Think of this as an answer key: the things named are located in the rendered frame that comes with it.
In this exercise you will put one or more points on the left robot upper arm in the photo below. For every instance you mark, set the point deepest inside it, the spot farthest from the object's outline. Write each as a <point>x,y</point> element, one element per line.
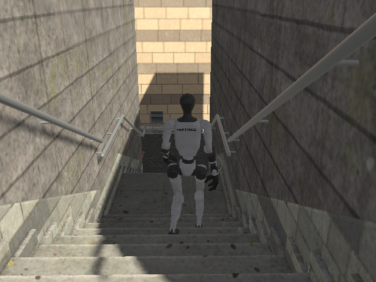
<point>169,124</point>

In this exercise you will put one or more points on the robot left hand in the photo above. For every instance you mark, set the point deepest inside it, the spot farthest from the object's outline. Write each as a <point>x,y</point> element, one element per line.
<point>171,158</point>

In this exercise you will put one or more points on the left robot thigh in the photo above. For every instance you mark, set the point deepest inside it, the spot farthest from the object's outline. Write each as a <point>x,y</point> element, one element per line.
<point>176,182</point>

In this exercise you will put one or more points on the robot right forearm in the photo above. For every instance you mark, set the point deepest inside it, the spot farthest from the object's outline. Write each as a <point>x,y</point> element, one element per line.
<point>212,162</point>

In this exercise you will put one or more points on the right robot upper arm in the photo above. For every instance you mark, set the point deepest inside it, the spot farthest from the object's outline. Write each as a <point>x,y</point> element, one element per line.
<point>206,125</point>

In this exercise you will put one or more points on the robot left forearm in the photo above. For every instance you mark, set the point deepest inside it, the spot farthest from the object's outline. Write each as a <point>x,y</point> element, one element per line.
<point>165,153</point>

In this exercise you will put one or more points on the right robot shin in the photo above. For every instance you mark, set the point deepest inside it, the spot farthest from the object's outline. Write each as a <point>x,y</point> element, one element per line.
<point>199,211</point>

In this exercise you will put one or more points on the robot right hand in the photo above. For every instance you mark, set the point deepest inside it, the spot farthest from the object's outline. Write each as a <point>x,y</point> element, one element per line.
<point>214,183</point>

